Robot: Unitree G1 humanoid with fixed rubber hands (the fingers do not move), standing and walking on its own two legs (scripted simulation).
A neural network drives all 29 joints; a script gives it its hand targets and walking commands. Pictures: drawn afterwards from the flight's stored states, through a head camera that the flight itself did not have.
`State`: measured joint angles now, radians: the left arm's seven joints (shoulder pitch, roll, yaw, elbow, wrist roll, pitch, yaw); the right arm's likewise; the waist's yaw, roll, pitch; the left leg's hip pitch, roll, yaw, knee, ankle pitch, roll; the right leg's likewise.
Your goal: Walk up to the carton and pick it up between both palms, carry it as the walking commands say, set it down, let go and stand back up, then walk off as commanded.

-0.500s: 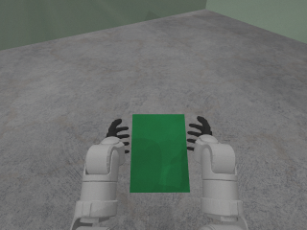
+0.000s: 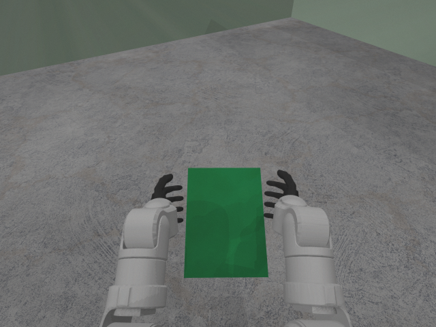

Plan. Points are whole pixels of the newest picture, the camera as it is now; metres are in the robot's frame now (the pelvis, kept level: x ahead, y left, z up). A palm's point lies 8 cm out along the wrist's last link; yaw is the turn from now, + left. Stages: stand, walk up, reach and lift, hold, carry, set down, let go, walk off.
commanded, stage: hold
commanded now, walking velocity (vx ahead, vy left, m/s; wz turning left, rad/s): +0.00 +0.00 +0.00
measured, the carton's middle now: (223, 226) +0.35 +0.00 -0.02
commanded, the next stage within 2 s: set down in 0.56 s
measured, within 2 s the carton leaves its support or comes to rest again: neither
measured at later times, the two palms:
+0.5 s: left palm (157, 226) +0.28 +0.12 +0.08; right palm (283, 216) +0.30 -0.10 +0.09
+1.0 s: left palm (170, 239) +0.30 +0.11 +0.01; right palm (287, 231) +0.31 -0.12 +0.03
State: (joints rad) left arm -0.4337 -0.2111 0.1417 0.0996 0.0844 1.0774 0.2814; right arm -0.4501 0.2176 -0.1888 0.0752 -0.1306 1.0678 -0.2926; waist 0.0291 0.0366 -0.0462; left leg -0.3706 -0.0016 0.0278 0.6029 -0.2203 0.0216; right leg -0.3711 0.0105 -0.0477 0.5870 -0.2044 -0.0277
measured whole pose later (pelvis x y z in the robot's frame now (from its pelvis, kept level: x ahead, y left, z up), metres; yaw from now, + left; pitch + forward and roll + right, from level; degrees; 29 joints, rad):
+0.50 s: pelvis -0.02 +0.00 +0.00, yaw +0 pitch -6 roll +0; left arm -0.49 -0.23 0.28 0.52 0.25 0.76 0.21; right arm -0.51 0.24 -0.28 0.49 -0.31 0.72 -0.20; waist 0.03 0.03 -0.08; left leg -0.30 -0.01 0.03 0.58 -0.20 0.02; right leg -0.30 0.02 -0.02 0.57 -0.18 -0.03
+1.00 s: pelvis -0.03 -0.01 -0.01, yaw +0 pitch -7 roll +1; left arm -0.59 -0.24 0.50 0.74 0.36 0.46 0.11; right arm -0.60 0.27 -0.50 0.69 -0.42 0.43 -0.19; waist 0.02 -0.01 0.10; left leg -0.31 -0.03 0.01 0.65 -0.26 0.04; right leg -0.33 0.05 0.02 0.66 -0.21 -0.04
